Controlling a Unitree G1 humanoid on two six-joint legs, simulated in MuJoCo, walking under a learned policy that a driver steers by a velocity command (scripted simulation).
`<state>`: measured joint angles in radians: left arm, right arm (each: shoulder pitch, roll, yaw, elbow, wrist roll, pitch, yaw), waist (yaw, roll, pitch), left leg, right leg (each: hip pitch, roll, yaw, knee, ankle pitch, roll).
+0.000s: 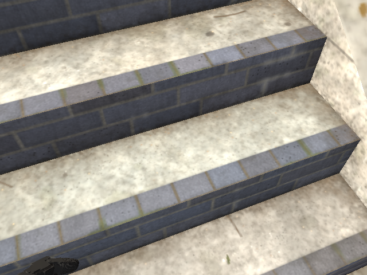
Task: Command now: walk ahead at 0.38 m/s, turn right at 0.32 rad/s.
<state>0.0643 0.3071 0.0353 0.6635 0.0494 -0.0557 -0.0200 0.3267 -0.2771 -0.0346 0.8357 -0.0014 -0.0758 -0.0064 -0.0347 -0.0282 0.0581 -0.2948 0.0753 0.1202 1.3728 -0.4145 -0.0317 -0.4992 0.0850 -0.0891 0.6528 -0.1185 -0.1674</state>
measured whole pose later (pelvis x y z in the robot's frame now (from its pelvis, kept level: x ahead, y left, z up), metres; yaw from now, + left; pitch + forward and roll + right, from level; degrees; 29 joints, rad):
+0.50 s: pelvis +0.14 +0.09 +0.06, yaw +16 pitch +2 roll +3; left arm 0.33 0.28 0.03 0.86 0.00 -0.01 0.03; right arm -0.08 -0.15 0.02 0.44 -0.02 0.10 -0.03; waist 0.01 0.00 0.09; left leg -0.91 -0.01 0.12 1.43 -0.60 0.07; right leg -0.06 -0.13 -0.29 0.29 -0.11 -0.03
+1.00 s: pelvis +0.25 +0.14 +0.20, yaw +23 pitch +1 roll -2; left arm 0.25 0.26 0.03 0.77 0.04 -0.01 -0.04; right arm 0.13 -0.18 0.09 0.64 0.01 -0.08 0.04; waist -0.01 0.00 0.00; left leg -0.34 -0.07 -0.06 0.69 -0.36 0.08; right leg -0.74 -0.01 0.06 1.36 -0.02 0.14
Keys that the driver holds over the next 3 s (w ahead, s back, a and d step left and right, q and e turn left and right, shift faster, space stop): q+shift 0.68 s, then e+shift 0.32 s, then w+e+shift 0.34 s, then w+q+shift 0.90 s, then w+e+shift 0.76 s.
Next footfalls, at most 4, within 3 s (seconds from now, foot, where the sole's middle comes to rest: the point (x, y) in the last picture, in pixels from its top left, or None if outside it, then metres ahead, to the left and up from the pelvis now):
0.48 left None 0.26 0.22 -0.56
1.28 right None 0.39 -0.01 -0.56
1.62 left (127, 165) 0.65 0.17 -0.36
1.98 right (168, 49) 0.93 0.05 -0.18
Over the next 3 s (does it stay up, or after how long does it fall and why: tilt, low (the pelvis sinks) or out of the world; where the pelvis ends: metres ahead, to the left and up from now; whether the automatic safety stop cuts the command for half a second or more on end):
stays up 1.30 0.51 0.89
